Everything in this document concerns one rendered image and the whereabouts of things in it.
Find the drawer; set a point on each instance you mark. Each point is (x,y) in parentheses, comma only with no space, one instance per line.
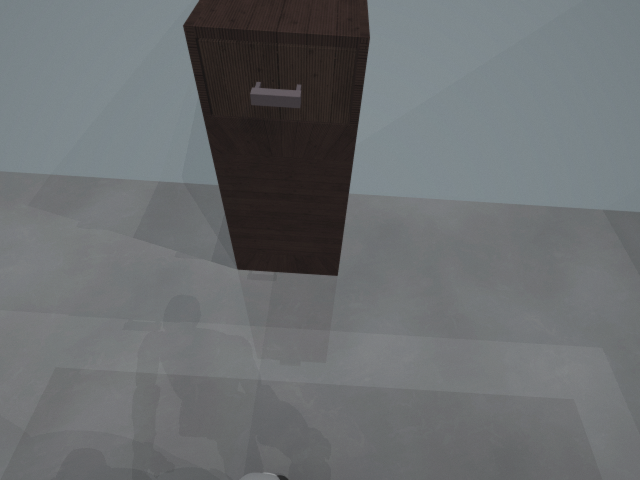
(325,74)

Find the cabinet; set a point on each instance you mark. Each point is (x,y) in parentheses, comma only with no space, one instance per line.
(284,184)

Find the handle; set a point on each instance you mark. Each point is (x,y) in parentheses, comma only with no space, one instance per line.
(275,97)

